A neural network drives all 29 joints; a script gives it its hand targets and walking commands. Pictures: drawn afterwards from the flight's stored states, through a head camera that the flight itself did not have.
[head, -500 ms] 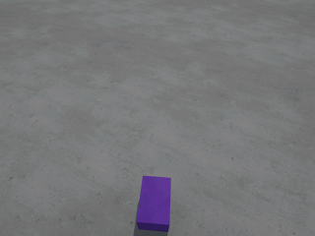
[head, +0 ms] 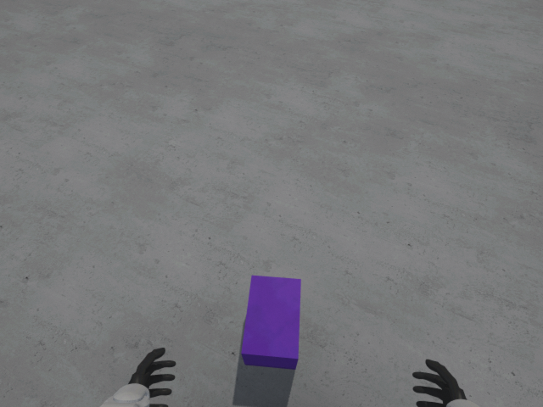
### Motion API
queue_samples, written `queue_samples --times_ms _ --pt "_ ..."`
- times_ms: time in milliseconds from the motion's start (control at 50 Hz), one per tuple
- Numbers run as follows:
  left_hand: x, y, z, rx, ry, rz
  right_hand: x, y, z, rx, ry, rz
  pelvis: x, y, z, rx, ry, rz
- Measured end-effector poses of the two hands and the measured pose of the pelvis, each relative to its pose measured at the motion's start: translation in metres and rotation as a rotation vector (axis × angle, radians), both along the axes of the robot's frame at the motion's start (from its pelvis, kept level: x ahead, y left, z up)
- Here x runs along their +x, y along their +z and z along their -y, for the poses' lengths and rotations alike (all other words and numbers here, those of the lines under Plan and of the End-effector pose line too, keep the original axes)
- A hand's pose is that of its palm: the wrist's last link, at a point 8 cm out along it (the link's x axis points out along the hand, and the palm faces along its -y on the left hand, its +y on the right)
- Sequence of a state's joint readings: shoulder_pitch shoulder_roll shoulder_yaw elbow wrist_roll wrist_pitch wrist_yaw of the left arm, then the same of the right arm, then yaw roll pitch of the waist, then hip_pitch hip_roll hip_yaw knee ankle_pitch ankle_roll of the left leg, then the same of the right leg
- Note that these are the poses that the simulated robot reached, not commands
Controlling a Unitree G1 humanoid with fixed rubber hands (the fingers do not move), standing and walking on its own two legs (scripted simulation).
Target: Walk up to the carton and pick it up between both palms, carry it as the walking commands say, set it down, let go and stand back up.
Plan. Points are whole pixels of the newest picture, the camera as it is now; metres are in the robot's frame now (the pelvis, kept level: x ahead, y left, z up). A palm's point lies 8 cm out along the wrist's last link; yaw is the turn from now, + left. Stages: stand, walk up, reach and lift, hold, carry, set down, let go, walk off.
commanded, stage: reach and lift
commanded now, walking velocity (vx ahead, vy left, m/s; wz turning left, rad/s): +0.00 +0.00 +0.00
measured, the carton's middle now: (273, 321) +0.46 +0.03 -0.67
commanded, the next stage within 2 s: none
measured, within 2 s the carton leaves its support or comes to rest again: neither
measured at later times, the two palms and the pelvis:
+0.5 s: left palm (162, 361) +0.22 +0.21 -0.15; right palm (409, 382) +0.20 -0.20 -0.15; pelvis -0.02 +0.01 -0.04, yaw +0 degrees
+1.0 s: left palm (188, 293) +0.35 +0.20 -0.18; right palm (374, 309) +0.33 -0.17 -0.18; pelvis -0.04 +0.01 -0.08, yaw +1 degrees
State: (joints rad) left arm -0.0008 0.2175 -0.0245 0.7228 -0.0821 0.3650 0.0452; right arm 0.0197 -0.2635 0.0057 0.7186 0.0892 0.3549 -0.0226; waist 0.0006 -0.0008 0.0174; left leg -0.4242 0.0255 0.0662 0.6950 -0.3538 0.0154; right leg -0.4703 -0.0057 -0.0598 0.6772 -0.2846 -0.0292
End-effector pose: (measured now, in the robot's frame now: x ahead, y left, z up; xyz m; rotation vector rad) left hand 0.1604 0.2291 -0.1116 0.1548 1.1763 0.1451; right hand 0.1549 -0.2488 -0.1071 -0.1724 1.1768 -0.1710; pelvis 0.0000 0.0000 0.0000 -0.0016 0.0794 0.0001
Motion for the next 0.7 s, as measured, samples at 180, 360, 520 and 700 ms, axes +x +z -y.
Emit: queue_samples --times_ms 180,360,520,700 --pt "0.001 -0.002 0.027 -0.070 -0.010 -0.139 0.009 -0.004 -0.036 0.089 -0.003 -0.137 0.015 0.003 -0.001 0.001 0.001 -0.107" --pt "0.020 -0.033 0.012 -0.033 -0.058 0.021 0.020 -0.037 -0.036 0.062 -0.012 0.020 -0.007 -0.029 -0.004 0.000 0.008 -0.227" --pt "0.061 -0.036 0.015 -0.041 -0.090 0.101 0.047 -0.041 -0.046 0.085 -0.001 0.110 -0.025 -0.045 -0.008 0.001 0.004 -0.222" --pt "0.102 -0.046 0.020 -0.045 -0.075 0.162 0.088 -0.050 -0.052 0.078 -0.004 0.174 -0.040 -0.056 -0.011 0.006 0.003 -0.261"
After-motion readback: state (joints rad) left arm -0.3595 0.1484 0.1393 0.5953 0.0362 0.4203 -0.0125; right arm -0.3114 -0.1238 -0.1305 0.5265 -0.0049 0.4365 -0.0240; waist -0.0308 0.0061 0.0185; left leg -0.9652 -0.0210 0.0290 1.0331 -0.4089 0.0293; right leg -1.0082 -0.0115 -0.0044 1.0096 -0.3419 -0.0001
